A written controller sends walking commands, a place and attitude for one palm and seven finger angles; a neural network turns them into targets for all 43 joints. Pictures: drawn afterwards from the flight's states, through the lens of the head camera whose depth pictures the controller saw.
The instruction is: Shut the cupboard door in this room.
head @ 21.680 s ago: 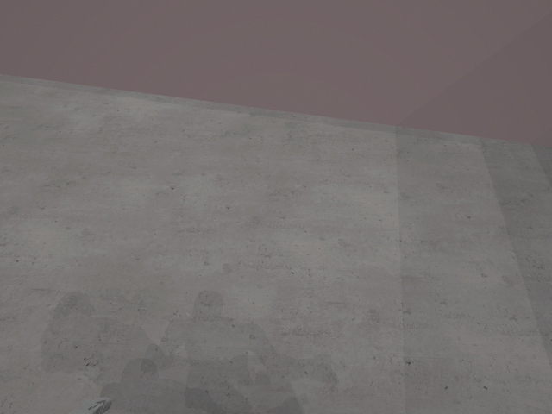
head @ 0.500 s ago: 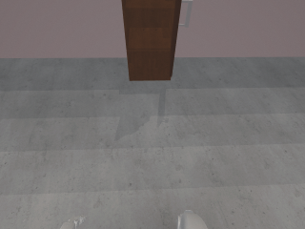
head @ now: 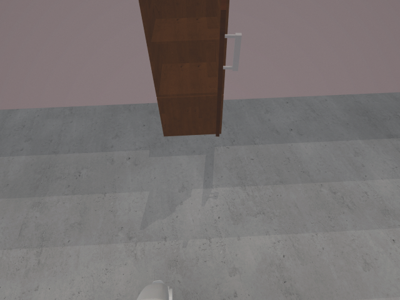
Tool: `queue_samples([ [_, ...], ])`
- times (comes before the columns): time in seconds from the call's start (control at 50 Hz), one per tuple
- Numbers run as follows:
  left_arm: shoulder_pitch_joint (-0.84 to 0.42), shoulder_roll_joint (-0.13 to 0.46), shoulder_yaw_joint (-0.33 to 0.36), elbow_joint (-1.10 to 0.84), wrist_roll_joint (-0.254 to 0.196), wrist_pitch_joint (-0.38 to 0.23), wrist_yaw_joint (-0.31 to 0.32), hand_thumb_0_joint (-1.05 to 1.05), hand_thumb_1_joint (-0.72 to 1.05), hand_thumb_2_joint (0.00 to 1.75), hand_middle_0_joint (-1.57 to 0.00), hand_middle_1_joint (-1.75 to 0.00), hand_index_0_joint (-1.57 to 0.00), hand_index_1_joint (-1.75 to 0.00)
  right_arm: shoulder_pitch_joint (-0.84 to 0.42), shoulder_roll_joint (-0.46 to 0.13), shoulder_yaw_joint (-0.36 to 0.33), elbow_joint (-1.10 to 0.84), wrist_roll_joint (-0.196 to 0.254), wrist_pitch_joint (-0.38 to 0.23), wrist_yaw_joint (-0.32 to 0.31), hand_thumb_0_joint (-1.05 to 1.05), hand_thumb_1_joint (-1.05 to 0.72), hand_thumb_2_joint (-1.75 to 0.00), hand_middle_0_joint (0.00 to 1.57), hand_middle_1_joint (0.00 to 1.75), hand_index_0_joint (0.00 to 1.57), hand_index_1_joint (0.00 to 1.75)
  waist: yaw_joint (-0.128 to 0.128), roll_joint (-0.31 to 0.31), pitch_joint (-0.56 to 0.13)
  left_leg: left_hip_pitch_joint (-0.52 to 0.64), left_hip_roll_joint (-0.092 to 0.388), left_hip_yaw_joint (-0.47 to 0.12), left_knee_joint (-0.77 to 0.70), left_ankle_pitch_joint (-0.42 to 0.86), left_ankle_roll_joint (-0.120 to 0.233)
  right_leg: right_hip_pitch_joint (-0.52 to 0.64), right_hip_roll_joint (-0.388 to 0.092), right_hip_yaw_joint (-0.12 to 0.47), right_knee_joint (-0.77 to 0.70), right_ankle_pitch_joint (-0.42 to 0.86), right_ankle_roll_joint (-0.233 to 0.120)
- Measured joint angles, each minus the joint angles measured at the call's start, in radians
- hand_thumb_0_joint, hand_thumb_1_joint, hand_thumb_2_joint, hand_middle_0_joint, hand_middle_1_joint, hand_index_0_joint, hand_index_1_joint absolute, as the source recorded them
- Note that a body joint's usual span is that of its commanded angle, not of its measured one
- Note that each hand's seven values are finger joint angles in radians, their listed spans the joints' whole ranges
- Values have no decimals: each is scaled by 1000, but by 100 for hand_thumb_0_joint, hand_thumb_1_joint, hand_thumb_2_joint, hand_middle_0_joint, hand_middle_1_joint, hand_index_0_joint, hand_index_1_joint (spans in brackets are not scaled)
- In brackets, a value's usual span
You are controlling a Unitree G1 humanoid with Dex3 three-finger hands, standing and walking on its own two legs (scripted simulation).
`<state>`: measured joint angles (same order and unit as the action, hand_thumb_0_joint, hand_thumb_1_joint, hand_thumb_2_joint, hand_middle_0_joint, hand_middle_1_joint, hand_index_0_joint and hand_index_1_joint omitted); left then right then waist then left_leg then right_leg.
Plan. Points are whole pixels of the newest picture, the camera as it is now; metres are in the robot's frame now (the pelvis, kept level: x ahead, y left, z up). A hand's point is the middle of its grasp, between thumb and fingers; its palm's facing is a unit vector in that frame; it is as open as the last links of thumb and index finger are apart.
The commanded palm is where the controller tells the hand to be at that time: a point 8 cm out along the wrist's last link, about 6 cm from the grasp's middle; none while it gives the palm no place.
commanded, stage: turn or walk to find it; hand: left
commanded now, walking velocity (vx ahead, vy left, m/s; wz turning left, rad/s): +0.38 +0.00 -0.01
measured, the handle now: (231, 52) +0.98 -0.06 +0.02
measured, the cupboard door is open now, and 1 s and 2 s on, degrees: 83 83 83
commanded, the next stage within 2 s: stand and wait in 0.34 s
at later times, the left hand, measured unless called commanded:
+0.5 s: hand (120, 245) +0.28 +0.24 -0.17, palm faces +0.01 -0.98 -0.19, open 7.4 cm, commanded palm none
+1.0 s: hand (144, 211) +0.39 +0.20 -0.18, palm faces +0.05 -0.98 -0.18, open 7.2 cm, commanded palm none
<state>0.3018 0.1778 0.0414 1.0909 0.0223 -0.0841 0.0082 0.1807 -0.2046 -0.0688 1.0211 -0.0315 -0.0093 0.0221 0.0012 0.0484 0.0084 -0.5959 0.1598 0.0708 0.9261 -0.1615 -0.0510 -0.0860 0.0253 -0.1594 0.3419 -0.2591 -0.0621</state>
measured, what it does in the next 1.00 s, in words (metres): walks ahead: left foot, then right foot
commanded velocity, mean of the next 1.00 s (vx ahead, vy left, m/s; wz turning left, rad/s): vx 0.12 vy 0.00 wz -0.02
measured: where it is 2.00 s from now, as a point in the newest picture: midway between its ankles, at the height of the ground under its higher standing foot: (201, 286)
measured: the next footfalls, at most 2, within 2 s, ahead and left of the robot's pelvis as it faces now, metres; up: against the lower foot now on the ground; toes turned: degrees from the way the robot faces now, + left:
left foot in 0.18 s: +0.22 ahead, +0.15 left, +0.00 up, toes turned +11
right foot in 0.64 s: +0.39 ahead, -0.09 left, +0.00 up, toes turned -10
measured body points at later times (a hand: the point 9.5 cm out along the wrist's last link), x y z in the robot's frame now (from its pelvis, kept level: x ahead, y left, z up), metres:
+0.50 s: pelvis +0.22 +0.06 +0.00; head +0.24 +0.06 +0.45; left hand +0.28 +0.29 -0.16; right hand +0.19 -0.18 -0.15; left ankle +0.18 +0.15 -0.74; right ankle +0.28 -0.09 -0.68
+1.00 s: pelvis +0.31 +0.03 -0.01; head +0.31 +0.03 +0.44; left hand +0.38 +0.25 -0.16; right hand +0.31 -0.20 -0.17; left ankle +0.31 +0.15 -0.75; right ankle +0.35 -0.08 -0.74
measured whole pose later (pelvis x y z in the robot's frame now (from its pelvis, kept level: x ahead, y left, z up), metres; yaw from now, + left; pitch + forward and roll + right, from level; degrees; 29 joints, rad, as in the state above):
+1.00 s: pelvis +0.31 +0.03 -0.01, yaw +0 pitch -2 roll -2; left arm 0.15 0.15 0.03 1.08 0.00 -0.01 0.03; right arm 0.27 -0.15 -0.02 1.12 -0.02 0.00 -0.03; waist 0.00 0.02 0.02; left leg -0.22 0.09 0.07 0.55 -0.27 -0.03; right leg -0.26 -0.02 -0.17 0.48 -0.19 -0.03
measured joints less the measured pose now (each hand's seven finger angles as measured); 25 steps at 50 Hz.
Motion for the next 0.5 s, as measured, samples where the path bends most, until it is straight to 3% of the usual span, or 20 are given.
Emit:
queue_samples([
  [0.12,71,-21,-15,39,3,3,-2,0,91,90,-20,-30,-20,-30,-73,-9,13,-19,2,-1,13,1,-92,-90,19,30,19,30,44,-24,28,78,-27,31,-221,-17,28,98,-10,-12,-21,-74,40],
  [0.18,108,-29,-18,62,3,13,-4,1,91,90,-20,-30,-20,-30,-97,-4,23,-34,0,-20,12,1,-92,-90,19,30,19,30,56,-47,45,167,-60,62,-331,-37,54,110,-40,-5,61,-156,70],
  [0.2,115,-32,-17,72,0,19,-6,1,91,90,-20,-30,-20,-30,-102,0,25,-38,-4,-35,8,1,-91,-90,19,30,19,30,52,-57,53,182,-71,73,-336,-4,81,80,-60,1,160,-194,73],
  [0.24,104,-34,-19,84,-5,37,-13,1,91,90,-20,-30,-20,-30,-101,11,29,-45,-4,-57,-1,1,-91,-90,19,30,20,30,50,-68,72,197,-80,92,-282,-57,104,-44,-76,56,486,-239,60],
  [0.28,83,-32,-16,85,-4,48,-17,1,91,90,-20,-30,-20,-30,-76,24,31,-40,0,-63,-10,0,-91,-90,19,30,20,30,45,-67,73,242,-84,109,-294,-103,106,-173,-80,89,741,-207,52],
  [0.32,49,-25,-9,73,2,54,-21,1,91,90,-20,-30,-20,-30,-36,40,32,-22,2,-65,-19,0,-91,-90,20,30,20,30,35,-67,69,300,-95,119,-351,-103,95,-277,-101,96,843,-142,56],
  [0.42,-43,-4,11,2,11,63,-17,1,91,90,-20,-30,-20,-30,78,37,11,34,12,-68,-42,-1,-96,-90,20,30,20,30,15,-75,42,425,-128,137,-494,-91,100,-458,-151,112,816,-4,84],
  [0.5,-124,7,15,-44,8,69,-12,1,91,90,-20,-30,-20,-30,154,45,20,82,12,-55,-40,-1,-95,-90,20,30,20,30,-3,-73,41,493,-135,135,-549,-103,85,-492,-162,101,649,66,103],
])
